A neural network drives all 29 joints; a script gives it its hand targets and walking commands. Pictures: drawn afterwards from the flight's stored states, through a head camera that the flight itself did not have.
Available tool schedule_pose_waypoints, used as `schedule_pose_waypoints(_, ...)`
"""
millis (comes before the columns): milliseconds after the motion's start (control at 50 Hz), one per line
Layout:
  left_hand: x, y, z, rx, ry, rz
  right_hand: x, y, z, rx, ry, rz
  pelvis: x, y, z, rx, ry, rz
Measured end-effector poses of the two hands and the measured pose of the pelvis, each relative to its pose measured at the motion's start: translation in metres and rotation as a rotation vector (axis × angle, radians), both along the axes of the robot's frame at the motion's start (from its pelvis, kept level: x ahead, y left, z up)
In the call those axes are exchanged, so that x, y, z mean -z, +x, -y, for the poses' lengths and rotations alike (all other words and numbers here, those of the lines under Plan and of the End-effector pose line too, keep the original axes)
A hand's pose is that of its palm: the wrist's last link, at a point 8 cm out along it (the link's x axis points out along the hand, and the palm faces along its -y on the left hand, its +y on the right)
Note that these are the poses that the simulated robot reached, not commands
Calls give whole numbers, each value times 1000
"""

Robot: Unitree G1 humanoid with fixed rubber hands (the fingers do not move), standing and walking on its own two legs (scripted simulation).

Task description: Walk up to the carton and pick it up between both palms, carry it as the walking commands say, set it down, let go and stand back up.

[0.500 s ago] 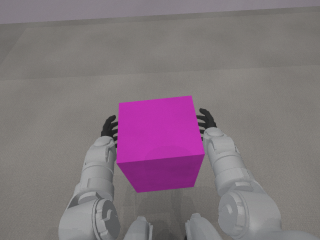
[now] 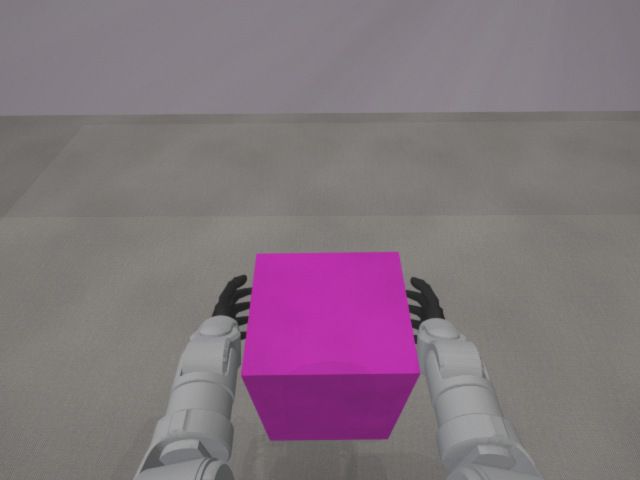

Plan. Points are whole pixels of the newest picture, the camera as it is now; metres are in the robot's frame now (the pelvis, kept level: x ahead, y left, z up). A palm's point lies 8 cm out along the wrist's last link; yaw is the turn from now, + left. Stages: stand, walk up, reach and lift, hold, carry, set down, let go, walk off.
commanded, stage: reach and lift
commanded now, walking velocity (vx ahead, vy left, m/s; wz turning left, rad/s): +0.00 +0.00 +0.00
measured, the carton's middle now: (328, 355) +0.31 +0.01 -0.05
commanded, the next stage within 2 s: hold in 1.68 s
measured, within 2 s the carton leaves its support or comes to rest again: neither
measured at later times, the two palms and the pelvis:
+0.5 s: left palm (218, 319) +0.30 +0.15 +0.07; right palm (448, 332) +0.28 -0.13 +0.06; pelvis -0.03 +0.00 +0.00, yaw +0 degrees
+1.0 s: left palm (213, 312) +0.31 +0.15 +0.08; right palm (444, 307) +0.31 -0.13 +0.08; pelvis +0.00 +0.00 +0.02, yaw +1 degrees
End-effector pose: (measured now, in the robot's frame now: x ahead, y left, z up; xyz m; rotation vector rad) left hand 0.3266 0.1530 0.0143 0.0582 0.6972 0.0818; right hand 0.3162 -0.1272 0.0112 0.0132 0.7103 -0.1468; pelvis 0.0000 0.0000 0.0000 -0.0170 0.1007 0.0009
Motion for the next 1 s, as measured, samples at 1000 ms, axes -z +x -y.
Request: schedule_pose_waypoints(1000, -68, -22, 2, -34, 17, 26, -67, -9, 2, -17, 42, 28, -20, 4, 3, -12, 13, 202)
